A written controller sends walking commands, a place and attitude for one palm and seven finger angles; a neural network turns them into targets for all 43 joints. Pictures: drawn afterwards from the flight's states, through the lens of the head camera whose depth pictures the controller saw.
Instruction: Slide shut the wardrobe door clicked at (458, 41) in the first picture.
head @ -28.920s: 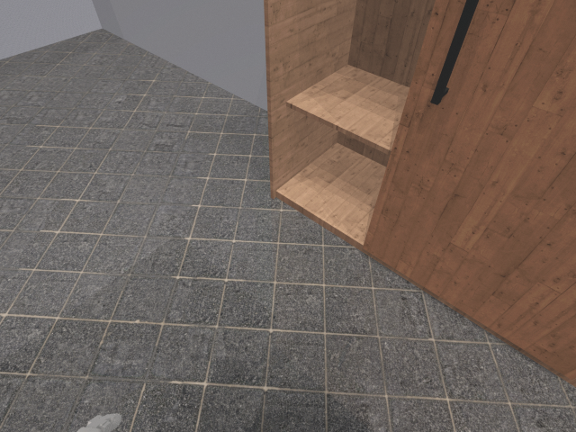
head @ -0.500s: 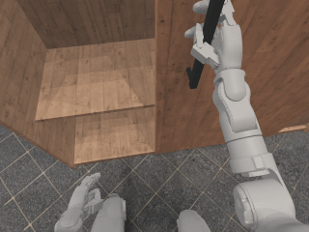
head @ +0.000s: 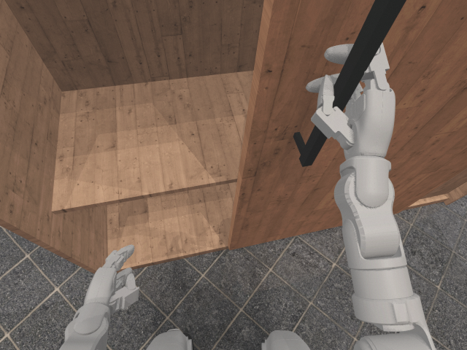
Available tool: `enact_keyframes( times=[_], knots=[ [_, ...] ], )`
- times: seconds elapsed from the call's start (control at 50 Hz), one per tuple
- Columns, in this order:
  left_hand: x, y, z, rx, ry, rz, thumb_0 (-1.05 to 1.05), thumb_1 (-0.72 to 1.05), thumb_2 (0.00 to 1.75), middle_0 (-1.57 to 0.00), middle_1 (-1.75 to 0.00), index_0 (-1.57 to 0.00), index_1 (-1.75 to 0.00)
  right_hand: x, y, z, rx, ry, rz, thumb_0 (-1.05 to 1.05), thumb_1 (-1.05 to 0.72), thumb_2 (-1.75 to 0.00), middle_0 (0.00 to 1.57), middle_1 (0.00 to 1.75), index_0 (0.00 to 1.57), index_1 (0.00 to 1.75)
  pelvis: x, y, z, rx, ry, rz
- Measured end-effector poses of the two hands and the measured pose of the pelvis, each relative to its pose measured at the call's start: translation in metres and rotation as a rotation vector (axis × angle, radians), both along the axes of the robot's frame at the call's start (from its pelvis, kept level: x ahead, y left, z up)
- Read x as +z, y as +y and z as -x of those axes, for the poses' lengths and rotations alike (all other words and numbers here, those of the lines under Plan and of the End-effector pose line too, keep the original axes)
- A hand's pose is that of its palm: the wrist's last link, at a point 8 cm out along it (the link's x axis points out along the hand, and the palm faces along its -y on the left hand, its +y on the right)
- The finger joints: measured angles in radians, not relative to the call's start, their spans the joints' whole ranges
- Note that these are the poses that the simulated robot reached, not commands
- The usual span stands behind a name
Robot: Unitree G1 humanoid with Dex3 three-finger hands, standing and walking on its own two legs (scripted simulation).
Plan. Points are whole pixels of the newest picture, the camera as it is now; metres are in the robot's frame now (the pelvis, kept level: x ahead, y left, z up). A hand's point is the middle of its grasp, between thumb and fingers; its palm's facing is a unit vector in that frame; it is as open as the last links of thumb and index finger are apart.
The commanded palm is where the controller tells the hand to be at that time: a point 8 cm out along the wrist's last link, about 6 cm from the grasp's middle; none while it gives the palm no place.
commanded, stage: step sideways, sliding the door along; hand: right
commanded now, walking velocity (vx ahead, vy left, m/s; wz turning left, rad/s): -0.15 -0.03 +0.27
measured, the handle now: (334, 82) +0.43 -0.14 +0.20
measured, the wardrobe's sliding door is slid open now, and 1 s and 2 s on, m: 0.48 0.31 0.22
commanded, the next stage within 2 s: none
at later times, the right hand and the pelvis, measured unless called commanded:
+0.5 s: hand (247, 128) +0.36 -0.02 +0.19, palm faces -0.24 +0.97 -0.03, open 6.1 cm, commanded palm +0.35 -0.02 +0.19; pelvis +0.02 +0.00 -0.01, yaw +5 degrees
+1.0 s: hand (198, 132) +0.35 +0.04 +0.19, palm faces -0.15 +0.98 -0.09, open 5.9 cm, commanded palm +0.33 +0.04 +0.19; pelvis -0.05 +0.06 +0.00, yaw +8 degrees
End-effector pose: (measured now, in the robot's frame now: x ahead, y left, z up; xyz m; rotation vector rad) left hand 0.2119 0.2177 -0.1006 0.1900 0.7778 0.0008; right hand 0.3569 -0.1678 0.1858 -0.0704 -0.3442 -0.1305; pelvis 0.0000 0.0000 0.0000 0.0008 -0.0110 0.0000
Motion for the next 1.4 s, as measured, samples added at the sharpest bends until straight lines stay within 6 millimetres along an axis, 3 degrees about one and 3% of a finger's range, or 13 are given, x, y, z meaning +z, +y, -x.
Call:
enact_keyframes(
  times=[0.24,0.34,0.44,0.5,0.58,0.7,0.8,0.98,1.08,1.24,1.4],
  knots=[
    [-0.006,-0.04,-0.016,-0.042,-0.022,0.104,0.01,0.91,0.9,-0.2,-0.3,-0.2,-0.3,-0.002,0.041,0.006,0.159,-0.028,-0.022,0.0,-0.81,-0.84,0.46,1.4,0.17,1.33,-0.003,-0.009,-0.013,0.017,-0.001,-0.005],
    [0.005,-0.045,-0.018,-0.039,-0.027,0.083,0.01,0.91,0.9,-0.2,-0.3,-0.2,-0.3,-0.003,0.059,0.007,0.283,-0.03,-0.054,0.01,-0.81,-0.83,0.45,1.4,0.18,1.31,0.002,-0.018,-0.012,0.027,0.018,-0.012],
    [0.006,-0.043,-0.015,-0.03,-0.033,0.109,0.01,0.9,0.9,-0.2,-0.3,-0.2,-0.3,-0.004,0.077,0.006,0.367,-0.064,-0.034,0.01,-0.81,-0.85,0.45,1.4,0.19,1.34,0.0,-0.013,-0.016,0.082,-0.012,-0.02],
    [-0.004,-0.034,-0.014,-0.009,-0.034,0.123,0.01,0.9,0.9,-0.2,-0.3,-0.2,-0.3,-0.005,0.088,0.004,0.385,-0.103,-0.017,0.0,-0.79,-0.85,0.45,1.4,0.2,1.35,-0.011,-0.005,-0.018,0.091,-0.037,-0.024],
    [-0.011,-0.017,-0.005,0.053,0.006,0.109,0.01,0.9,0.9,-0.2,-0.3,-0.2,-0.3,-0.004,0.102,0.004,0.413,-0.109,-0.012,-0.01,-0.76,-0.86,0.45,1.4,0.22,1.36,-0.01,0.002,-0.011,0.078,-0.038,-0.025],
    [0.003,0.014,0.027,0.158,0.009,0.011,0.01,0.91,0.9,-0.2,-0.3,-0.2,-0.3,-0.006,0.121,0.005,0.478,-0.098,-0.071,0.01,-0.78,-0.87,0.46,1.4,0.23,1.36,-0.005,-0.002,0.009,0.115,-0.009,0.022],
    [0.006,0.03,0.061,0.196,0.029,0.022,0.01,0.91,0.9,-0.19,-0.3,-0.19,-0.3,-0.002,0.129,0.006,0.479,-0.073,-0.007,0.01,-0.76,-0.84,0.46,1.4,0.24,1.37,0.001,0.005,0.022,0.15,-0.02,-0.01],
    [-0.02,0.056,0.104,0.196,0.093,0.11,0.01,0.91,0.9,-0.19,-0.3,-0.2,-0.3,0.003,0.144,0.016,0.308,-0.016,0.053,-0.01,-0.75,-0.85,0.46,1.4,0.26,1.39,-0.007,0.054,0.05,0.144,-0.062,-0.051],
    [-0.003,0.079,0.128,0.209,0.114,0.06,0.01,0.91,0.9,-0.2,-0.3,-0.2,-0.3,0.004,0.157,0.024,0.257,0.052,-0.032,0.01,-0.81,-0.86,0.46,1.4,0.2,1.4,0.005,0.068,0.063,0.148,-0.036,0.023],
    [0.012,0.113,0.153,0.211,0.067,-0.012,0.01,0.91,0.9,-0.19,-0.3,-0.2,-0.3,0.005,0.167,0.027,0.272,0.057,-0.024,0.02,-0.83,-0.85,0.39,1.4,0.18,1.4,0.001,0.086,0.09,0.131,-0.053,0.009],
    [-0.003,0.137,0.171,0.141,0.11,0.041,0.01,0.9,0.9,-0.2,-0.3,-0.2,-0.3,0.007,0.18,0.033,0.196,0.088,0.025,0.01,-0.83,-0.85,0.38,1.4,0.13,1.4,-0.001,0.132,0.105,0.157,-0.045,-0.049]
  ],
)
